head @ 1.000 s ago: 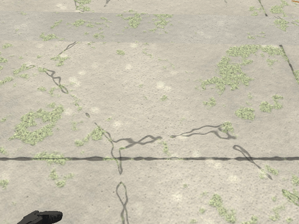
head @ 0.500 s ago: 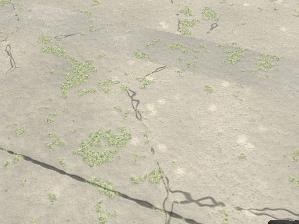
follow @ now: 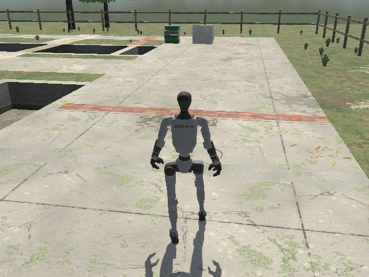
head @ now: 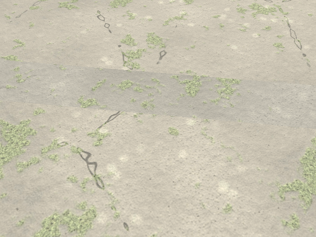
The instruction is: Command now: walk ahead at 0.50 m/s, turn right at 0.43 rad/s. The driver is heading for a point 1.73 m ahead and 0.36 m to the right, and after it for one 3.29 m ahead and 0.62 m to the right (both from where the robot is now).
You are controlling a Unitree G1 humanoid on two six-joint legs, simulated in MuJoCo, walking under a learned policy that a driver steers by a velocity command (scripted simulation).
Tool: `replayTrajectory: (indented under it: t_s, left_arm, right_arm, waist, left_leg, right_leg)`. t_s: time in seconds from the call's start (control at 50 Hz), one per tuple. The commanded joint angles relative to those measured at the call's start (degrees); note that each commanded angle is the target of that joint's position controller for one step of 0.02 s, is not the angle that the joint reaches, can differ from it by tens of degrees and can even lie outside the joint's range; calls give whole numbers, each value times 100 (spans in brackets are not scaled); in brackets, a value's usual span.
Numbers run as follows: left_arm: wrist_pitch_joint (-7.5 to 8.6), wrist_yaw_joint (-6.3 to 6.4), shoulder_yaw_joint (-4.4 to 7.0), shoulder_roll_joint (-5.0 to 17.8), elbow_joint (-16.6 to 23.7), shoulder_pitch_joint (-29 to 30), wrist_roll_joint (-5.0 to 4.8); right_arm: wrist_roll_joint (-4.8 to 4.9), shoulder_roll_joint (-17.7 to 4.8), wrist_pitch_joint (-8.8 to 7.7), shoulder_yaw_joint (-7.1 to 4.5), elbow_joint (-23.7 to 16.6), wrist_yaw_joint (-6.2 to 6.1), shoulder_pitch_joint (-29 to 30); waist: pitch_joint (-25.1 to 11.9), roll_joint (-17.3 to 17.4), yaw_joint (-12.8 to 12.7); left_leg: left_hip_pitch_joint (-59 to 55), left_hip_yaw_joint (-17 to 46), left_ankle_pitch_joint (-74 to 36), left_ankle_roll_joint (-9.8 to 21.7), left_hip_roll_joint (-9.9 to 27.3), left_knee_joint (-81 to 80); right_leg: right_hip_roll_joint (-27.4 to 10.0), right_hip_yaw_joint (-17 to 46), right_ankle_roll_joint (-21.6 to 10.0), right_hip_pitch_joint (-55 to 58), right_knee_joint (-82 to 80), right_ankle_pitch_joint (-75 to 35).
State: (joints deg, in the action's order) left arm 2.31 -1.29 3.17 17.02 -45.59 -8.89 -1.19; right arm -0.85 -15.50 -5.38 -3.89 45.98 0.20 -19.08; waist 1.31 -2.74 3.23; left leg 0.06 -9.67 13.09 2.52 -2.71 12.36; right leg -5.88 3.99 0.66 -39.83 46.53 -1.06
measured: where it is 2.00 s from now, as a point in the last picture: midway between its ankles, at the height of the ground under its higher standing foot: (219, 116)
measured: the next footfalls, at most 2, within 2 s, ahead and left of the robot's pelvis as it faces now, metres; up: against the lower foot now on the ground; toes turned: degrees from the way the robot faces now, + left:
right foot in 0.18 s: +0.27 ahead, -0.14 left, +0.00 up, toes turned -9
left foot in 0.66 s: +0.60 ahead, -0.02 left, +0.00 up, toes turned -25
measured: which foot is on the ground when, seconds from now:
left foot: down 0.00-0.18, up 0.20-0.64, down 0.66-1.00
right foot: up 0.00-0.16, down 0.18-0.68, up 0.70-1.00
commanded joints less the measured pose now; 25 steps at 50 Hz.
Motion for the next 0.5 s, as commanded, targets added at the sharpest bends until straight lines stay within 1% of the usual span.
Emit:
replayTrajectory:
  t_s: [0.02, 0.06, 0.08, 0.1, 0.12, 0.14, 0.16, 0.18, 0.2, 0.22, 0.24, 0.26, 0.28, 0.3, 0.32, 0.34, 0.38, 0.42, 0.44, 0.48, 0.5]
  left_arm:
    - [66, -107, -32, 117, 514, 565, 18]
    - [63, -173, -35, 142, 697, 843, 12]
    - [61, -208, -28, 167, 785, 930, 12]
    - [57, -242, -10, 205, 857, 949, 9]
    - [47, -265, 29, 279, 902, 867, 6]
    - [26, -271, 92, 390, 904, 647, 4]
    - [8, -259, 202, 571, 807, 103, -9]
    - [-4, -194, 385, 875, 587, -808, -23]
    - [-74, -60, 572, 1421, 438, -1618, -32]
    - [-15, -58, 585, 1821, 544, -1355, -48]
    - [50, -79, 456, 1321, 639, -1504, -17]
    - [112, -78, 386, 1062, 612, -1293, 11]
    - [140, -71, 342, 921, 657, -950, -12]
    - [140, -53, 294, 749, 736, -600, 13]
    - [142, -24, 239, 617, 843, -417, 85]
    - [147, -5, 244, 626, 885, -355, 99]
    - [167, 56, 270, 723, 855, -419, 62]
    - [156, 136, 313, 869, 795, -568, 42]
    - [138, 164, 320, 888, 764, -638, 24]
    - [92, 202, 328, 901, 708, -801, 0]
    - [73, 212, 332, 914, 673, -911, -6]
  right_arm:
    - [55, -910, -56, -220, -289, -71, 214]
    - [113, -976, 33, -253, -169, -83, 45]
    - [142, -1012, 84, -270, -126, -91, 3]
    - [163, -1061, 136, -286, -105, -105, 15]
    - [171, -1138, 183, -306, -114, -128, 72]
    - [182, -1226, 233, -329, -131, -160, 118]
    - [186, -1280, 292, -339, -154, -189, 181]
    - [205, -1248, 320, -309, -191, -219, 265]
    - [66, -976, 260, -192, -309, -232, 111]
    - [-52, -212, 74, 45, -583, -123, -390]
    - [174, -735, -142, -31, -627, -31, 303]
    - [343, -904, -251, -75, -793, 10, 753]
    - [258, -846, -306, -56, -770, -25, 828]
    - [105, -881, -303, -98, -725, -64, 842]
    - [56, -902, -239, -131, -705, -61, 729]
    - [33, -859, -172, -136, -717, -57, 653]
    - [-5, -701, -60, -101, -742, -65, 675]
    - [-20, -572, -21, -46, -884, -78, 1101]
    - [-19, -502, -27, -15, -939, -69, 1332]
    - [15, -403, -61, 36, -1028, -23, 1756]
    - [52, -412, -79, 41, -1073, 6, 1943]
  waist:
    - [388, 427, 37]
    - [459, 423, 118]
    - [462, 451, 114]
    - [419, 505, 62]
    - [282, 607, -44]
    - [49, 741, -201]
    - [-291, 802, -524]
    - [-764, 686, -1026]
    - [-1322, -114, -1264]
    - [-1863, -1218, -533]
    - [-2139, -481, -1032]
    - [-1322, -279, -1023]
    - [-836, 193, -764]
    - [-544, 264, -545]
    - [-476, 168, -357]
    - [-448, 92, -264]
    - [-337, 98, -218]
    - [-170, 63, -329]
    - [-132, 3, -416]
    - [-112, -129, -606]
    - [-109, -161, -694]
  left_leg:
    - [298, 270, -1797, 704, 1673, -600]
    - [-196, 162, -2016, 654, 1804, -408]
    - [-422, 115, -2284, 617, 1870, -255]
    - [-592, 45, -2817, 562, 1910, -35]
    - [-700, -45, -3765, 493, 1913, 297]
    - [-774, -115, -4801, 420, 1900, 773]
    - [-693, -203, -5532, 329, 1825, 1589]
    - [-143, -343, -5337, 134, 1602, 2810]
    - [1348, -351, -3127, -138, 1296, 4640]
    - [3765, 526, 2072, -464, -1, 6399]
    - [4368, 1577, 2059, -332, 155, 6792]
    - [4720, 1537, 1499, -200, 411, 6573]
    - [4502, 1500, 1018, -153, 666, 6066]
    - [4135, 1471, 752, -203, 814, 5594]
    - [3757, 1513, 562, -247, 912, 5405]
    - [3577, 1486, 476, -329, 918, 5204]
    - [3479, 1345, 258, -520, 886, 4726]
    - [3512, 1254, -409, -664, 778, 3925]
    - [3403, 1242, -843, -689, 698, 3427]
    - [3063, 1204, -1560, -700, 486, 2537]
    - [2916, 1183, -1785, -701, 388, 2255]
  right_leg:
    - [-10, -228, -98, 149, -659, -451]
    - [32, -354, -215, -45, -925, -159]
    - [73, -439, -287, -93, -1009, 89]
    - [155, -556, -375, -15, -1077, 370]
    - [318, -731, -481, 249, -1097, 668]
    - [531, -925, -600, 660, -1047, 989]
    - [777, -1066, -748, 1378, -1071, 1188]
    - [996, -1023, -972, 2742, -1448, 877]
    - [135, 425, -1354, 4500, -1560, 718]
    - [-1154, 3784, -2458, 6116, -2280, 1831]
    - [-1271, 4237, -2388, 6281, -2885, 2205]
    - [-1108, 3373, -2131, 5696, -2968, 1805]
    - [-838, 2685, -1929, 4845, -2961, 1210]
    - [-630, 2200, -1809, 4112, -3024, 572]
    - [-481, 1936, -1780, 3658, -3159, 144]
    - [-424, 1836, -1811, 3386, -3265, -130]
    - [-300, 1465, -1829, 2943, -3363, -620]
    - [-102, 1176, -1700, 2670, -3402, -653]
    - [37, 1041, -1578, 2575, -3366, -507]
    - [205, 946, -1383, 2447, -3277, -75]
    - [190, 1022, -1334, 2439, -3257, 133]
